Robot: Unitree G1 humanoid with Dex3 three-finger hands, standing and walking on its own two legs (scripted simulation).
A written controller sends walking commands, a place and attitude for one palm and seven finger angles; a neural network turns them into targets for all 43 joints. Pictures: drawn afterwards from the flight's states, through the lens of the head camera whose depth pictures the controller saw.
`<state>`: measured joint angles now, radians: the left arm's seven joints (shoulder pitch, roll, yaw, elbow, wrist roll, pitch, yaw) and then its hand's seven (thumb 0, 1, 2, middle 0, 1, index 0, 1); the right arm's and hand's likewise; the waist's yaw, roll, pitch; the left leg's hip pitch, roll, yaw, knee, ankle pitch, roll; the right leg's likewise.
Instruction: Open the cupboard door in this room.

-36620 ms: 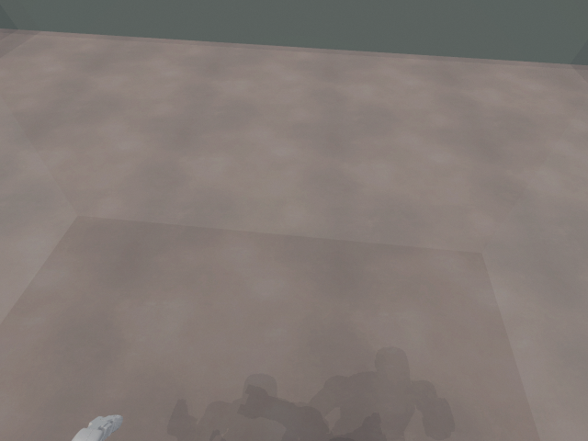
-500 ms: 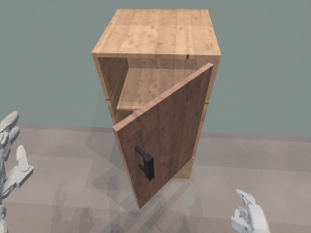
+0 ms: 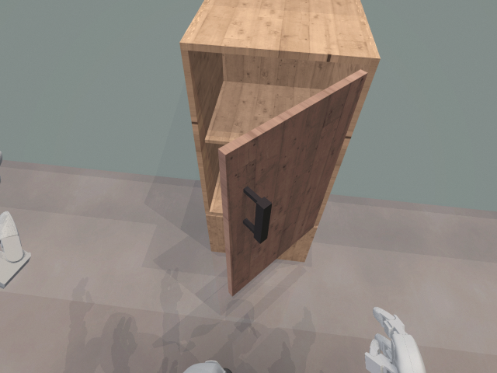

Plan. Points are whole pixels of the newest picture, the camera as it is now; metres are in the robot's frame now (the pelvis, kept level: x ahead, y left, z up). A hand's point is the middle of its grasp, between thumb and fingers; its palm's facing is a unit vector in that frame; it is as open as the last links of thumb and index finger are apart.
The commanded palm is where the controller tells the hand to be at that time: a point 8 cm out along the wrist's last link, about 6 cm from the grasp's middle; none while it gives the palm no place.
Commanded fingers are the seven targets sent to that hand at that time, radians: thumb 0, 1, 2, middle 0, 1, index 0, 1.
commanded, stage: step back with the hand held close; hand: left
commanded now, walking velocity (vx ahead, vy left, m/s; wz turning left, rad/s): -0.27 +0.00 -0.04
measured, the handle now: (255, 215) +0.40 +0.01 -0.01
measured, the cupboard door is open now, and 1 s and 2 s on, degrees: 48 48 48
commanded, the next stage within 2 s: stop stepping back and stand still in 0.36 s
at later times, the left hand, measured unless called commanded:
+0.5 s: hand out of the picture +0.12 +0.26 +0.19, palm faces +0.33 -0.85 -0.41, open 7.4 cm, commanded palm +0.05 +0.30 +0.19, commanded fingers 0.00 0.90 0.90 -0.20 -0.30 -0.20 -0.30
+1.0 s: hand out of the picture +0.05 +0.21 +0.16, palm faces +0.35 -0.84 -0.42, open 7.4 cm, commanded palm -0.03 +0.27 +0.19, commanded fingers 0.00 0.90 0.90 -0.20 -0.30 -0.20 -0.30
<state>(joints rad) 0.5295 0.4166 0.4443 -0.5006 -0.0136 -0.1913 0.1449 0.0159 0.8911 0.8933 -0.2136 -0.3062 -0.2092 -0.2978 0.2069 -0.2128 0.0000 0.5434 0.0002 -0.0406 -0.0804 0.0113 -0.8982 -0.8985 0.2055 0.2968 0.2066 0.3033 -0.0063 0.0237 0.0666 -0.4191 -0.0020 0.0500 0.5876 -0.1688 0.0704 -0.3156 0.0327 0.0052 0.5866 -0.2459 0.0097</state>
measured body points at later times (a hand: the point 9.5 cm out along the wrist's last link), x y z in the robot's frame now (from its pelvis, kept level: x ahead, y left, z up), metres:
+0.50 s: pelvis -0.11 +0.02 +0.02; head -0.07 +0.06 +0.46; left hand +0.10 +0.30 +0.21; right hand +0.06 -0.21 -0.06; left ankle +0.02 +0.10 -0.72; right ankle -0.23 -0.12 -0.66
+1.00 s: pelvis -0.20 -0.02 +0.00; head -0.21 -0.02 +0.45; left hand +0.02 +0.26 +0.19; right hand -0.08 -0.28 -0.09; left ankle -0.14 +0.10 -0.72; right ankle -0.26 -0.09 -0.73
